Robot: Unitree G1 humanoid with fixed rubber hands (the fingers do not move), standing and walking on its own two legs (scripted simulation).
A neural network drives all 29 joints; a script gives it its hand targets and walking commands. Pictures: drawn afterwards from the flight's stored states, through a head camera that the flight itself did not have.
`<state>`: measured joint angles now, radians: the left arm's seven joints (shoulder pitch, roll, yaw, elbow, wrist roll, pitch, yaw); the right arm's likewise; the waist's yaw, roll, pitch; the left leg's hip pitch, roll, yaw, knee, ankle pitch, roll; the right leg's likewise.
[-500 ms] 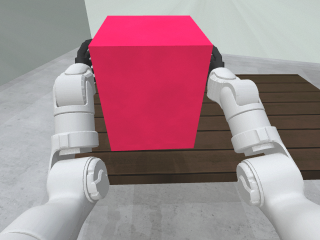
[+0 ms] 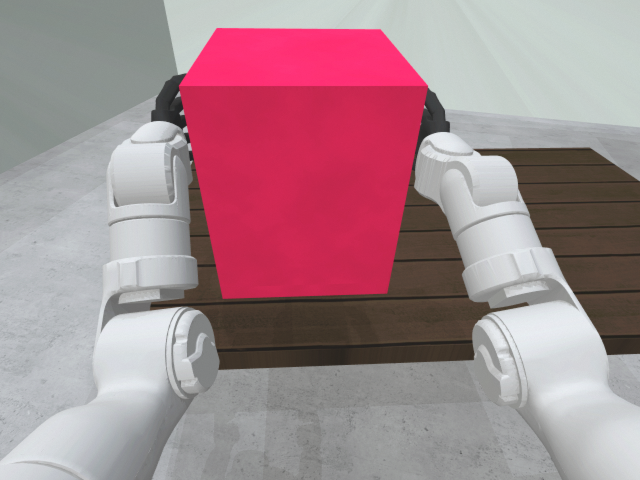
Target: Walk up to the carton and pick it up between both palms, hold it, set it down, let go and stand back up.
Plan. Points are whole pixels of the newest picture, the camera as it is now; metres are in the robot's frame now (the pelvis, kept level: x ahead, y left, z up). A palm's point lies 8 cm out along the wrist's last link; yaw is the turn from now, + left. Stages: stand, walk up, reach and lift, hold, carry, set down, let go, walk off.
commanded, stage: hold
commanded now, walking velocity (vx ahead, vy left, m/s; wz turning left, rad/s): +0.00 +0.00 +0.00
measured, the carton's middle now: (302, 162) +0.39 +0.02 +0.27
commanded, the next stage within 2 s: set down in 0.90 s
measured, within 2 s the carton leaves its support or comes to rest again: neither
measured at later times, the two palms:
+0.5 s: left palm (172, 143) +0.38 +0.16 +0.30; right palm (430, 150) +0.37 -0.13 +0.29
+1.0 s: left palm (178, 141) +0.38 +0.15 +0.30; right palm (433, 149) +0.38 -0.14 +0.29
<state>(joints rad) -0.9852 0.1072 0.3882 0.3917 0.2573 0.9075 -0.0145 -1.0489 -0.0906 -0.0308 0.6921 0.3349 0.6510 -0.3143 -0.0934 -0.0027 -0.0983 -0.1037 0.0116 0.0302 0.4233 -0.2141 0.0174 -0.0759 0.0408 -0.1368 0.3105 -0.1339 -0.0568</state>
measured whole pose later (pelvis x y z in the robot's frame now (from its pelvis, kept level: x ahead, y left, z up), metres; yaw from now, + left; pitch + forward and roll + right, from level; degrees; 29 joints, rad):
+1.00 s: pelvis +0.01 -0.01 +0.00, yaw +1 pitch -6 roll -1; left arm -0.98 0.09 0.41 0.41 0.27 0.86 -0.02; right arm -1.04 -0.07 -0.06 0.70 0.29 0.62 -0.30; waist -0.10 -0.01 -0.10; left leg -0.09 0.01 0.01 0.41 -0.21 0.00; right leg -0.06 0.05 -0.16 0.30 -0.15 -0.07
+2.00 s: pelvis +0.02 +0.01 +0.00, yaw +1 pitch -9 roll -2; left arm -0.87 0.00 0.36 0.46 0.34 0.56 0.02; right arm -0.85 0.02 -0.22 0.85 0.03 0.15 -0.15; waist -0.04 -0.06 0.06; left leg 0.00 -0.01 0.02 0.38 -0.22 0.03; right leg 0.03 0.03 -0.14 0.26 -0.14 -0.04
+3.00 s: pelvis +0.03 +0.00 +0.00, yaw +0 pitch -2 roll -1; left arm -0.84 0.00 0.43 0.78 0.29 0.27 0.03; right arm -0.79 0.08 -0.41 0.92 -0.19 0.03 -0.13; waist 0.01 -0.04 0.01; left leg -0.12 0.00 0.02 0.36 -0.21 0.02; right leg -0.09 0.04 -0.14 0.25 -0.14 -0.05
